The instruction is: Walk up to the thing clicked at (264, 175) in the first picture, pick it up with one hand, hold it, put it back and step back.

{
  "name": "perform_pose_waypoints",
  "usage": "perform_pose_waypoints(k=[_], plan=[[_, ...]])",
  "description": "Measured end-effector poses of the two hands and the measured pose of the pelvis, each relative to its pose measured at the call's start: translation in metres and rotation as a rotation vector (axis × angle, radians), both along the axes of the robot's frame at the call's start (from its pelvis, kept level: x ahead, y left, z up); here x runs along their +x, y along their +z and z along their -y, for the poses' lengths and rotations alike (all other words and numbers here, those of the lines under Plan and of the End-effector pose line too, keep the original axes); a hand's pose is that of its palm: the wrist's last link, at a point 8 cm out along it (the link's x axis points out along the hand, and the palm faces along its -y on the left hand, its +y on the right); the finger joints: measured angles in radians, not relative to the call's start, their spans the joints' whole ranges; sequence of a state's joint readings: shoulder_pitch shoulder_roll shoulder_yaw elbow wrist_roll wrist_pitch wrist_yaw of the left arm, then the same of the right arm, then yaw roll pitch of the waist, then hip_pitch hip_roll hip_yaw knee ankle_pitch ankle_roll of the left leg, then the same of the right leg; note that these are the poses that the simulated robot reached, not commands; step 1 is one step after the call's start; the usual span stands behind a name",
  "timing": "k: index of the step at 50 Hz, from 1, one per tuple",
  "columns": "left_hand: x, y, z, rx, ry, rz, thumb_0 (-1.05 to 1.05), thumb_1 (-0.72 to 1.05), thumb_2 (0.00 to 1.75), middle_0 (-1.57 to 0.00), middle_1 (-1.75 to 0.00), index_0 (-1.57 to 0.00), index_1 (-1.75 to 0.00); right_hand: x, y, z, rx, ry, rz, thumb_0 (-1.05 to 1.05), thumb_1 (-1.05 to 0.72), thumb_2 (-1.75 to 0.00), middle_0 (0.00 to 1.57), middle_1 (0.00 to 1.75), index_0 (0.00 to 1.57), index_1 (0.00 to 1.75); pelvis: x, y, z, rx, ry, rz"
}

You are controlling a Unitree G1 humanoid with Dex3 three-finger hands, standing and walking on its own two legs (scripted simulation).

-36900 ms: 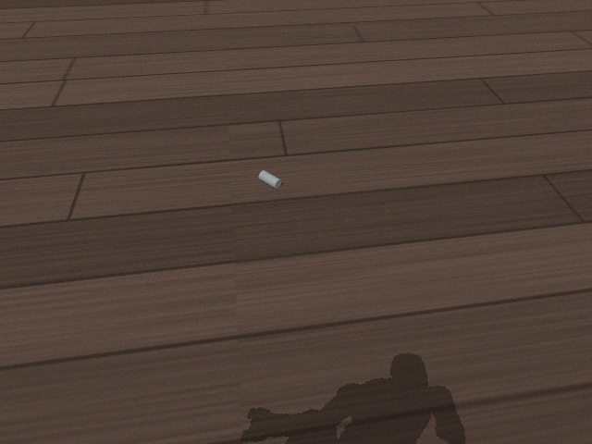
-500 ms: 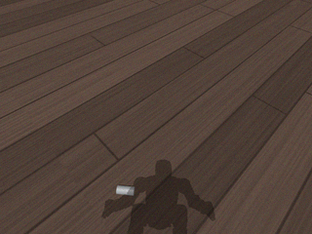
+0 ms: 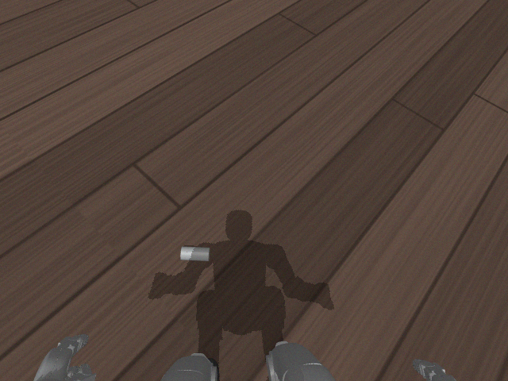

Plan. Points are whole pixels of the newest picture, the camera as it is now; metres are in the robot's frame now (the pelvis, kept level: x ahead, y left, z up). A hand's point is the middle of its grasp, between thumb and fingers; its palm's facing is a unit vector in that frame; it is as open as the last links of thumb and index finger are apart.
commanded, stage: step back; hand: left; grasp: from above
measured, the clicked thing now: (195, 253) +0.53 +0.17 -0.74
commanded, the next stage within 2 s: none
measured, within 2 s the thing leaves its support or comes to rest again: neither
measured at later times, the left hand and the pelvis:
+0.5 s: hand out of the picture +0.01 +0.26 -0.15, palm faces +0.01 -0.92 -0.39, open 7.4 cm; pelvis -0.12 +0.00 -0.01, yaw +2 degrees
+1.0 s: hand out of the picture -0.23 +0.23 -0.15, palm faces -0.06 -0.91 -0.40, open 7.4 cm; pelvis -0.29 -0.04 -0.01, yaw -3 degrees
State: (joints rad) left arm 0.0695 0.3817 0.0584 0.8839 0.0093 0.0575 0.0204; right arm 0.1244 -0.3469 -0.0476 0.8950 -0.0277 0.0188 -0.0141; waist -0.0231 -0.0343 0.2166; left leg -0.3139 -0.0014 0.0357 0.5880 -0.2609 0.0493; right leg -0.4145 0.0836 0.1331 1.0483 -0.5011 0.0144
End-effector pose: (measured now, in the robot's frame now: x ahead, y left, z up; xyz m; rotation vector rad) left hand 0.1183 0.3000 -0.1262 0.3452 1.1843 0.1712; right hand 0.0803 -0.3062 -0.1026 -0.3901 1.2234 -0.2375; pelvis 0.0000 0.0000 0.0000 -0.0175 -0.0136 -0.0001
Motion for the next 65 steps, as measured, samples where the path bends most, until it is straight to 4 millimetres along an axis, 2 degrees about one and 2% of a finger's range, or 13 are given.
perform_pose_waypoints(k=[6,9,13,18,22,26,31,36,44,48,53,59,65], plan=[[-0.034,0.0,0.011,0.035,-0.023,-0.017,0.0,0.91,0.9,-0.2,-0.3,-0.2,-0.3,-0.015,-0.021,0.011,0.045,-0.01,0.065,0.0,-0.9,-0.9,0.21,0.3,0.2,0.3,-0.025,-0.013,0.013,0.024,-0.043,0.02],[-0.055,0.008,0.02,0.043,-0.021,-0.015,0.01,0.91,0.9,-0.2,-0.3,-0.2,-0.3,-0.026,-0.029,0.018,0.068,-0.028,0.068,0.0,-0.9,-0.9,0.21,0.3,0.2,0.3,-0.039,-0.013,0.019,-0.012,-0.025,0.038],[-0.08,0.023,0.023,0.05,-0.004,-0.001,0.01,0.9,0.9,-0.2,-0.3,-0.2,-0.3,-0.044,-0.022,0.02,0.084,-0.026,0.052,0.0,-0.9,-0.9,0.21,0.3,0.2,0.3,-0.055,-0.003,0.023,0.047,-0.042,0.031],[-0.094,0.034,0.019,0.063,0.005,0.049,0.01,0.9,0.9,-0.2,-0.3,-0.2,-0.3,-0.072,-0.019,0.024,0.056,-0.001,0.026,0.0,-0.9,-0.9,0.21,0.3,0.2,0.3,-0.078,0.001,0.018,0.044,-0.02,0.003],[-0.104,0.03,0.01,0.059,0.006,0.109,0.01,0.9,0.9,-0.2,-0.3,-0.2,-0.3,-0.097,-0.02,0.021,0.024,0.031,-0.002,0.0,-0.91,-0.9,0.21,0.3,0.2,0.3,-0.104,-0.005,0.012,0.024,0.016,0.006],[-0.123,0.013,-0.003,0.03,0.015,0.141,0.0,0.9,0.9,-0.2,-0.3,-0.2,-0.3,-0.122,-0.018,0.008,-0.001,0.057,-0.003,0.0,-0.91,-0.9,0.21,0.3,0.2,0.3,-0.133,-0.014,0.003,0.041,0.036,0.039],[-0.166,0.008,-0.006,-0.003,0.042,0.078,0.01,0.91,0.9,-0.2,-0.3,-0.2,-0.3,-0.156,0.004,-0.005,0.003,0.067,0.013,0.0,-0.9,-0.9,0.21,0.3,0.2,0.3,-0.16,-0.002,-0.001,-0.006,0.038,0.04],[-0.215,0.009,-0.009,-0.01,0.058,0.029,0.01,0.91,0.9,-0.2,-0.3,-0.2,-0.3,-0.173,0.018,-0.002,-0.012,0.069,0.048,0.0,-0.9,-0.9,0.21,0.3,0.21,0.3,-0.188,0.006,0.003,-0.015,0.006,0.012],[-0.293,0.001,0.003,0.041,0.018,-0.077,0.01,0.91,0.9,-0.2,-0.3,-0.2,-0.3,-0.203,0.007,0.021,0.003,0.062,0.161,0.0,-0.9,-0.9,0.21,0.3,0.21,0.3,-0.247,-0.008,0.022,0.011,-0.062,0.019],[-0.329,0.006,0.023,0.059,0.011,-0.078,0.01,0.91,0.9,-0.2,-0.3,-0.2,-0.3,-0.233,-0.014,0.043,0.031,0.032,0.177,0.0,-0.9,-0.9,0.21,0.3,0.2,0.3,-0.282,-0.016,0.036,-0.021,-0.058,0.046],[-0.369,0.031,0.04,0.068,0.027,-0.061,0.01,0.9,0.9,-0.2,-0.3,-0.2,-0.3,-0.286,-0.018,0.051,0.069,-0.013,0.109,0.0,-0.91,-0.9,0.21,0.3,0.2,0.3,-0.308,-0.002,0.045,0.06,-0.067,0.036],[-0.372,0.045,0.04,0.106,0.014,0.03,0.01,0.9,0.9,-0.2,-0.3,-0.2,-0.3,-0.356,-0.024,0.056,0.062,-0.008,0.002,0.0,-0.91,-0.9,0.21,0.3,0.2,0.3,-0.342,0.001,0.049,0.055,-0.014,0.003],[-0.382,0.029,0.035,0.083,0.018,0.159,0.0,0.9,0.9,-0.2,-0.3,-0.2,-0.3,-0.405,-0.031,0.046,0.036,0.05,-0.067,0.0,-0.91,-0.9,0.21,0.3,0.2,0.3,-0.39,-0.013,0.046,0.029,0.059,0.015]])
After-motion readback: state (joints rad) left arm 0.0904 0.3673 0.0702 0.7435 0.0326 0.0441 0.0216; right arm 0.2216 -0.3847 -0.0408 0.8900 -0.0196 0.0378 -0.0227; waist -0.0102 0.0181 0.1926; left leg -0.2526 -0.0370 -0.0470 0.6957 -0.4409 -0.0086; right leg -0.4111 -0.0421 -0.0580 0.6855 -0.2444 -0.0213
